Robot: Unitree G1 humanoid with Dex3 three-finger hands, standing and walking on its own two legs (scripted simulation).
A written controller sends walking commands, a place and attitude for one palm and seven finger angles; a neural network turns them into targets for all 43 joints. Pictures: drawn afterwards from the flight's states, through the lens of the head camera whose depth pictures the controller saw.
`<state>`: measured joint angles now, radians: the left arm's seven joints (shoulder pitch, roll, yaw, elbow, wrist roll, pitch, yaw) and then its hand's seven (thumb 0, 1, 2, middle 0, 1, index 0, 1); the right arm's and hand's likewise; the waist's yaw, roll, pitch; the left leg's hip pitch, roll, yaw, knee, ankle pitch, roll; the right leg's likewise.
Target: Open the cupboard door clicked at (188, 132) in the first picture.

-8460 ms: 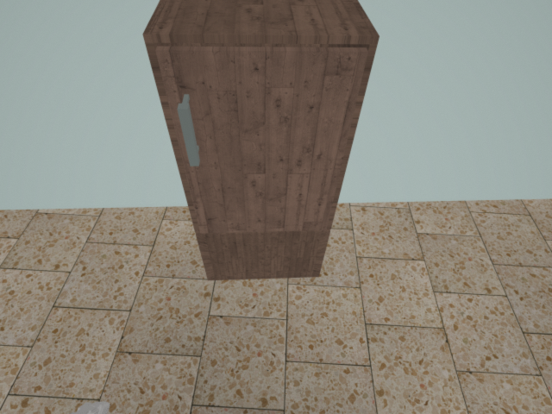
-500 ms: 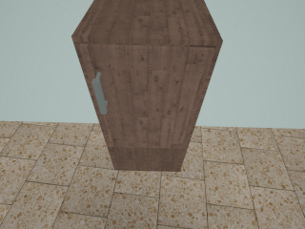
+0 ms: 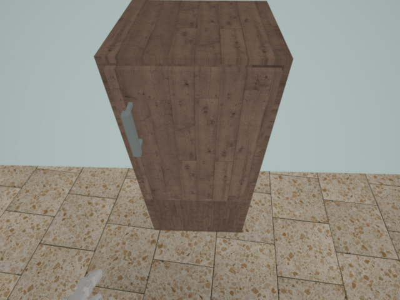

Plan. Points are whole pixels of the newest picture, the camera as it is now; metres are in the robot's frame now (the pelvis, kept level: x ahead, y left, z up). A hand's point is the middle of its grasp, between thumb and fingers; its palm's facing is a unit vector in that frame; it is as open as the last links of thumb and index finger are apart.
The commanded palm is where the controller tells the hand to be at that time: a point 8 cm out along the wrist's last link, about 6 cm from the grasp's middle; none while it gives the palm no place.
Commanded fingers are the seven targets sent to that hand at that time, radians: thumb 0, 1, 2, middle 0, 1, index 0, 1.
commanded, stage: raise the hand with hooked fingers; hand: left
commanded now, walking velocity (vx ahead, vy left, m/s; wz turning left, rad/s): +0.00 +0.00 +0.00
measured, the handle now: (133, 130) +0.53 +0.22 +0.01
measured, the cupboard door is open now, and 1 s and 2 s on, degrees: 0 0 0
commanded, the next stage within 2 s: move the hooked fingers beside the handle in 1.98 s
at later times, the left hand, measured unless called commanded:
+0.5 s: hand (104, 286) +0.16 +0.19 -0.03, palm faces +0.03 -1.00 -0.07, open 9.8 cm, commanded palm +0.14 +0.25 -0.03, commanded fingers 0.00 0.15 0.58 -0.25 -0.78 -0.25 -0.78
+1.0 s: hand (80, 252) +0.21 +0.25 +0.00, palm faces +0.03 -1.00 -0.05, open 12.7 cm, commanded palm +0.18 +0.31 +0.01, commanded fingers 0.00 -0.43 0.33 -0.29 -1.15 -0.29 -1.15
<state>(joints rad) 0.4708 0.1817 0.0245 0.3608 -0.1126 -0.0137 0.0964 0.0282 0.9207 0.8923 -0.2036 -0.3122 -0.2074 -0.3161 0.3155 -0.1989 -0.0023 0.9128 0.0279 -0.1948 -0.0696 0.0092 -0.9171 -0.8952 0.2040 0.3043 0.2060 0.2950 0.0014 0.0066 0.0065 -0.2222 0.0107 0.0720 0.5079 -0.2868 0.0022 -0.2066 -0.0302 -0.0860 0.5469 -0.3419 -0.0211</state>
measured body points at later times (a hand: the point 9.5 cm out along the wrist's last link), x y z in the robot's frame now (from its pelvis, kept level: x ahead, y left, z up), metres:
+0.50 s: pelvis -0.06 -0.01 -0.09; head -0.01 -0.01 +0.36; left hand +0.15 +0.25 -0.03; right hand +0.15 -0.23 -0.16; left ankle -0.01 +0.12 -0.73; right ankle -0.03 -0.10 -0.73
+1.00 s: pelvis -0.05 +0.02 -0.05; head +0.01 +0.03 +0.39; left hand +0.20 +0.30 +0.00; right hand +0.12 -0.23 -0.12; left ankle -0.01 +0.12 -0.73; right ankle -0.03 -0.10 -0.73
